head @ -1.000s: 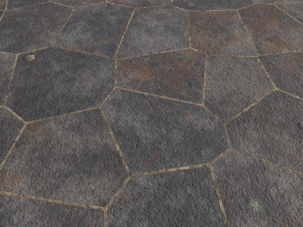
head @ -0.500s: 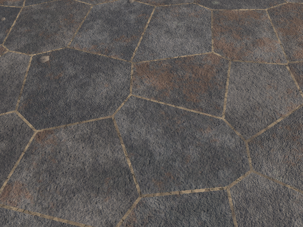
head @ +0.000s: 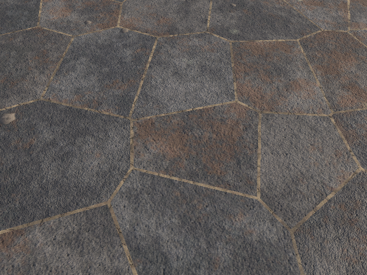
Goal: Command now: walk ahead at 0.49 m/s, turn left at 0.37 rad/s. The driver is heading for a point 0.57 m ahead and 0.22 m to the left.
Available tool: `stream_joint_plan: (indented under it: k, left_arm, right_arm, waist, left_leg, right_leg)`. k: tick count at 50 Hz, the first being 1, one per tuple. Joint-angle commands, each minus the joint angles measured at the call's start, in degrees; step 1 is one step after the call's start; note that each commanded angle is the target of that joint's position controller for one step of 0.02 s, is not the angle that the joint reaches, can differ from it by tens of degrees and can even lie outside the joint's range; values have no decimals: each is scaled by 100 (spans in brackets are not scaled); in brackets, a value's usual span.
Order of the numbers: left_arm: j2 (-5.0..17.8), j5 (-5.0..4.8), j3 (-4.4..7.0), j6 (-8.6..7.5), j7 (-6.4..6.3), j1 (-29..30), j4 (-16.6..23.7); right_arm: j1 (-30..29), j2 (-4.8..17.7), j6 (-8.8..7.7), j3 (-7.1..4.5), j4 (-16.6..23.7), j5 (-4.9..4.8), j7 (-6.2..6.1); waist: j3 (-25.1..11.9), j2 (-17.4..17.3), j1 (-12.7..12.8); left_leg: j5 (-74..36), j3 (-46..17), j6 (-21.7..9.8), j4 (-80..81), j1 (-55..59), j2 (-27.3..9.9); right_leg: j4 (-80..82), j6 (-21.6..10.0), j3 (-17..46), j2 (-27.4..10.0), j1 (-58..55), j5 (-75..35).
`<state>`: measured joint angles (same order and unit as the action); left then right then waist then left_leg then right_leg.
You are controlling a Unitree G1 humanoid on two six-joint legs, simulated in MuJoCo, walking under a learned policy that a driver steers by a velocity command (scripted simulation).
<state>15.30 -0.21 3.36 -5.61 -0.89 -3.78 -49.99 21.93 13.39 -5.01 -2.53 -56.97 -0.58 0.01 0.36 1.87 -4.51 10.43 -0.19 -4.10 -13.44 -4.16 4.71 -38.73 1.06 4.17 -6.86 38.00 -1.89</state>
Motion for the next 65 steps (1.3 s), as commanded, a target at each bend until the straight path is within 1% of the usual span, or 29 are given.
stream_joint_plan:
  k: [1, 6, 8, 9, 10, 11, 12, 13, 15, 23, 29, 31, 33, 34, 35, 36, 37, 38, 39, 40, 45, 51, 56, 58, 59, 60, 61, 63, 65]
  left_arm:
    - [229, -52, 1, -97, 84, 617, 430]
    - [627, -111, 97, -226, 170, 512, 560]
    - [1066, -25, 299, -286, 108, -929, 258]
    - [1608, 73, 442, -263, 64, -1793, 165]
    - [1482, 58, 404, -192, 105, -1960, 82]
    - [890, 50, 242, -187, 113, -1568, 218]
    - [641, 28, 166, -165, 110, -1203, 298]
    - [518, 36, 123, -149, 124, -865, 298]
    - [415, 89, 98, -147, 125, -590, 250]
    - [800, 72, 263, -139, 18, -793, 59]
    - [1073, -83, 357, 51, -13, -1269, -64]
    - [1227, -122, 400, 131, -25, -1217, -39]
    - [1345, -163, 424, 231, -47, -1093, 17]
    - [1212, -105, 363, 229, -65, -1151, 64]
    - [436, 176, 123, 134, -8, -1570, 352]
    - [452, 23, 40, -132, 70, -1398, 545]
    - [889, -239, 154, -275, 120, -605, 719]
    - [852, -255, 131, -329, 109, -529, 734]
    - [860, -109, 152, -302, 46, -655, 581]
    - [931, -7, 206, -220, 16, -810, 501]
    - [555, 93, 144, 106, -24, -911, 535]
    - [451, 42, 51, 64, 122, -84, 734]
    - [652, 143, 125, -5, 202, -235, 711]
    - [1045, 268, 191, -51, 149, -540, 661]
    - [936, 307, 141, 3, 115, -628, 631]
    - [431, 193, 35, 112, 93, -759, 574]
    - [251, 121, -63, 177, 113, -732, 520]
    - [516, 121, -26, 256, 147, -496, 510]
    - [678, 127, 30, 331, 116, 76, 594]
  right_arm:
    - [50, 1004, -24, -216, 312, -75, -93]
    - [98, 1091, 111, -313, 375, -93, -148]
    - [-79, 767, 123, -207, 570, -29, -116]
    - [251, 277, 62, -77, 785, -7, -93]
    - [559, 205, -9, -19, 902, -127, -81]
    - [307, 847, -14, -180, 862, -234, -98]
    - [-74, 960, 14, -227, 935, -228, -109]
    - [-244, 870, 45, -239, 972, -171, -117]
    - [-262, 649, 162, -275, 1039, -131, -78]
    - [-1201, 400, 267, -209, 1591, -82, 96]
    - [-2187, 437, 274, -167, 2093, -82, 307]
    - [-2073, 597, 297, -242, 2176, -77, 340]
    - [-980, 960, 323, -465, 1952, -100, 316]
    - [29, 1365, 361, -685, 1663, -110, 220]
    - [244, 2070, 375, -821, 1599, -144, 113]
    - [319, 1985, 270, -716, 1846, -77, 155]
    - [240, 1535, 184, -582, 1781, -18, 203]
    - [-144, 1333, 128, -513, 1795, -6, 201]
    - [-685, 1092, 114, -431, 1901, 1, 188]
    - [-1020, 914, 115, -369, 1989, 51, 167]
    - [-1004, 1062, 90, -377, 1839, 76, 23]
    - [-752, 995, 247, -302, 1561, 63, -118]
    - [-869, 859, 296, -216, 1350, 35, -106]
    - [-532, 743, 245, -173, 1354, 157, -105]
    - [154, 528, 224, -111, 1200, 159, -117]
    - [-52, 636, 274, -107, 1141, 139, -125]
    - [-368, 773, 372, -143, 1254, 74, -116]
    - [-680, 801, 639, -184, 1269, 11, -159]
    - [-564, 689, 791, -186, 1133, 22, -193]
  waist:
    - [362, -481, 51]
    - [176, -729, 322]
    - [-838, -540, 1007]
    - [-1856, 579, 1077]
    - [-2296, 1848, 924]
    - [-1529, 1050, 929]
    - [-911, 575, 873]
    - [-493, 280, 725]
    - [-116, 484, 485]
    - [213, 134, 580]
    - [492, 96, 839]
    - [296, 250, 644]
    - [-368, 291, -39]
    - [-894, 24, -491]
    - [-1280, -1547, -51]
    - [-2303, -1434, -64]
    - [-1656, -778, -311]
    - [-1004, -610, -82]
    - [-628, -226, 225]
    - [-480, -285, 449]
    - [-478, -429, 665]
    - [-517, -653, 249]
    - [-394, -667, 452]
    - [-867, -79, 365]
    - [-1446, 610, 157]
    - [-1688, 912, 431]
    - [-1462, 933, 495]
    - [-951, 517, 488]
    - [-598, 584, 262]
  left_leg:
    - [-437, -1055, -814, 483, -641, -1418]
    - [-658, -1590, -615, -379, -77, -1688]
    - [-1125, -1293, -325, -2156, -646, -1104]
    - [282, -587, 73, -4211, -2413, -308]
    - [2429, -613, 156, -5510, -3704, -146]
    - [2088, -908, 116, -6079, -4096, -531]
    - [1571, -735, 107, -6091, -4103, -783]
    - [1152, -663, 145, -5848, -3880, -973]
    - [703, -629, 182, -5457, -3436, -1247]
    - [-965, -322, 308, -3571, -3580, -1255]
    - [-725, 194, 66, -2483, -3557, -1053]
    - [-170, 481, -144, -2369, -3060, -760]
    - [-33, 802, -453, -2064, -1487, -227]
    - [-268, 482, -689, -1879, 210, -169]
    - [-114, -2202, -1467, -1707, 2175, -1695]
    - [1046, -4844, -2209, -569, 2906, -2476]
    - [795, -4232, -1806, -261, 2585, -2346]
    - [-183, -3330, -1589, -331, 1743, -2195]
    - [-1417, -2518, -1373, -439, 795, -1965]
    - [-2465, -1939, -1255, -445, 76, -1782]
    - [-4416, -795, -1127, -294, -812, -1389]
    - [-3525, -537, -718, -416, -439, -1246]
    - [-3197, -988, -592, -1251, -1, -1424]
    - [-2180, -756, -127, -2100, -494, -746]
    - [-492, -672, 227, -2748, -1268, -440]
    - [1264, -555, 457, -3201, -1476, -337]
    - [2610, -586, 560, -3541, -1773, -382]
    - [2751, -601, 665, -3855, -1972, -569]
    - [2061, -482, 670, -3013, -1506, -718]
  right_leg:
    - [699, 106, -193, 313, -540, -407]
    - [1319, -67, -86, 442, -1313, 397]
    - [1312, -494, 151, 89, -3454, 684]
    - [1307, -1116, 1879, -1256, -5685, 1114]
    - [2029, -1588, 3837, -1949, -6279, 2074]
    - [2166, -1353, 3283, -1723, -5608, 2492]
    - [2228, -1127, 2321, -1496, -4809, 2156]
    - [2427, -1041, 1684, -1226, -4061, 1642]
    - [2797, -963, 838, -922, -3246, 1127]
    - [3170, -1067, -832, -783, -3253, -156]
    - [2841, -878, -1355, -1043, -4115, -553]
    - [2242, -761, -1548, -1073, -4325, -2069]
    - [586, -581, -1802, -887, -4125, -3517]
    - [-895, -334, -1872, -666, -3123, -2759]
    - [-3033, 21, -1750, 127, -637, 2081]
    - [-4105, 50, -273, 820, 469, 3838]
    - [-4237, -91, 62, 541, 1084, 3303]
    - [-3832, -182, -25, 302, 1048, 2775]
    - [-3400, -131, -52, 40, 572, 2414]
    - [-3077, -74, -51, -110, 35, 2281]
    - [-1960, 199, -285, 69, -597, 1427]
    - [180, 133, -332, 359, -1052, -310]
    - [1150, -238, -318, 497, -1413, 162]
    - [1242, -634, 231, -114, -2946, -3351]
    - [901, -1438, 898, -853, -4074, -4335]
    - [1099, -1855, 1381, -1204, -4171, -3989]
    - [1396, -1911, 1668, -1319, -3939, -3072]
    - [1871, -1678, 1788, -1244, -3245, -924]
    - [2195, -1270, 1305, -842, -2396, 549]
